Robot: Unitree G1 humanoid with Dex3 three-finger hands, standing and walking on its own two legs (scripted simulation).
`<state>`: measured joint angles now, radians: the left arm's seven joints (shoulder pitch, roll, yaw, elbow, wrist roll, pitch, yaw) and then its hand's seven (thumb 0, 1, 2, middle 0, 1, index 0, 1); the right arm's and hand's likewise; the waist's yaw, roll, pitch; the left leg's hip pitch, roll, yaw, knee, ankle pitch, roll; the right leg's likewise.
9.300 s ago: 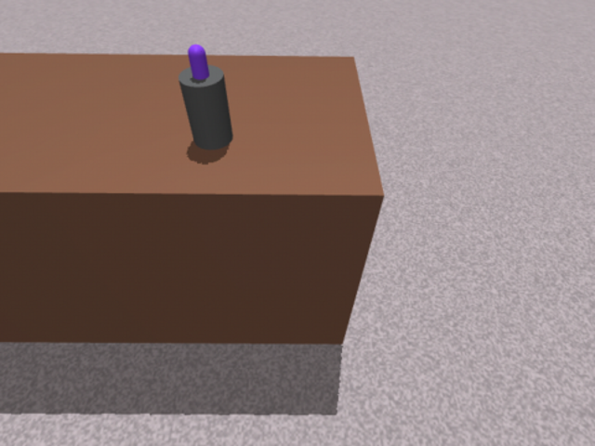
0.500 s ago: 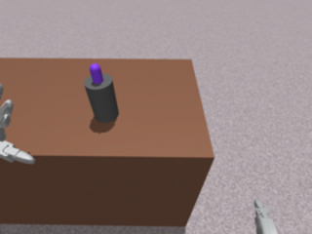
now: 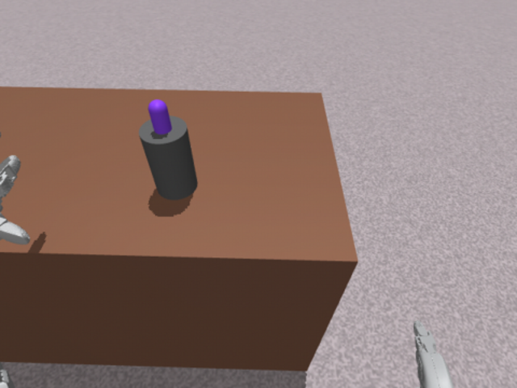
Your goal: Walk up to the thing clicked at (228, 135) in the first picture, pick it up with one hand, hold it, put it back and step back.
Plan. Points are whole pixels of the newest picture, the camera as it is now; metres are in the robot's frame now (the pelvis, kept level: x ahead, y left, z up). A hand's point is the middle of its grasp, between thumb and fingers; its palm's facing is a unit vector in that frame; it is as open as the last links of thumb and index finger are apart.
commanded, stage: go down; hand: left
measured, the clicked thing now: (168, 148) +0.52 +0.19 +0.08
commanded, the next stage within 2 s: approach in 1.86 s
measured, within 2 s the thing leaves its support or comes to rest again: neither
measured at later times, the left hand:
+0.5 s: hand (12, 167) +0.37 +0.36 +0.17, palm faces +0.16 -0.99 -0.01, open 17.7 cm
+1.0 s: hand (10, 154) +0.39 +0.38 +0.17, palm faces +0.18 -0.98 -0.01, open 17.6 cm
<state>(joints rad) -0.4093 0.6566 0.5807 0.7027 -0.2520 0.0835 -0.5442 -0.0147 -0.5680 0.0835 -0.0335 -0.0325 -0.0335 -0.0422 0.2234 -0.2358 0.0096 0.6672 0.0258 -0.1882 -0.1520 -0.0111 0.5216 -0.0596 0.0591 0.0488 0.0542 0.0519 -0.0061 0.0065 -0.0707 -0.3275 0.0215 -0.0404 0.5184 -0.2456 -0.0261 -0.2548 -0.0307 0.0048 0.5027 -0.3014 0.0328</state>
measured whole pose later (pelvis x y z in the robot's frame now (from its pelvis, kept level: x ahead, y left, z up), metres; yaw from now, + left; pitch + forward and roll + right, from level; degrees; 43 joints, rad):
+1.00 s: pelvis +0.00 +0.01 -0.01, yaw -1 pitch +9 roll -2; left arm -0.67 0.85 0.60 1.01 -0.18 -0.03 -0.55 -0.02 -0.59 0.06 -0.05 -0.05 -0.06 -0.05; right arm 0.22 -0.23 0.03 0.65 0.01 -0.21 -0.15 -0.01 0.52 -0.06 0.06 0.05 0.05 0.05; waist -0.07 -0.01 -0.11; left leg -0.50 0.04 -0.03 0.62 -0.29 -0.02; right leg -0.41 -0.02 0.02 0.56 -0.31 0.04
